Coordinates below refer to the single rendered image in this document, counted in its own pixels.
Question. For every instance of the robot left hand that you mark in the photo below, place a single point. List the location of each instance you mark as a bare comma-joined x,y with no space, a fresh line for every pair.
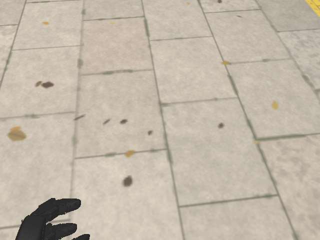
34,227

